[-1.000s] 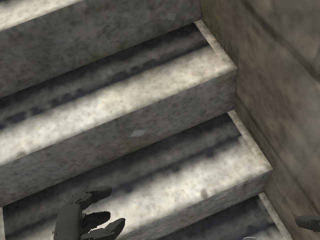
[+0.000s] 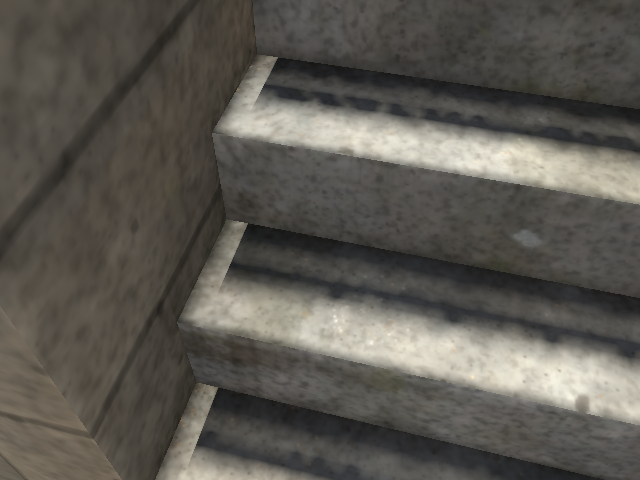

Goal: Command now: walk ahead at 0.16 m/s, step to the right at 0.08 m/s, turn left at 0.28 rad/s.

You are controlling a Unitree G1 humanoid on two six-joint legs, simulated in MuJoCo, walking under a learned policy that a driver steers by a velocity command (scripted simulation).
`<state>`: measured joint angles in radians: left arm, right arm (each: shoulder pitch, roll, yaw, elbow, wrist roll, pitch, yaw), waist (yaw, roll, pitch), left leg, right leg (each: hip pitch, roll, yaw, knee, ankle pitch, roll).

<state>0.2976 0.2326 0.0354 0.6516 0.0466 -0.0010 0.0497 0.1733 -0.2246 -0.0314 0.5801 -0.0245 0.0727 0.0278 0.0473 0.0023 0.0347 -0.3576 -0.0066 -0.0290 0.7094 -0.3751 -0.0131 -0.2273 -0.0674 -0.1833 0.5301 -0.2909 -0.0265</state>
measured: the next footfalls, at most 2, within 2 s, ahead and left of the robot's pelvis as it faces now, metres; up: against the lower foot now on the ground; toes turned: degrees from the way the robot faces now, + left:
left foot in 0.02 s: +0.06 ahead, +0.12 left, +0.00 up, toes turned -1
right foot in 0.40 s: +0.03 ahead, -0.11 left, +0.00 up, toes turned -3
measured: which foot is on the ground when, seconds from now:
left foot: up 0.00-0.00, down 0.02-0.40, up 0.42-0.80, down 0.82-1.00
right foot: down 0.00-0.02, up 0.04-0.38, down 0.40-0.80, up 0.82-1.00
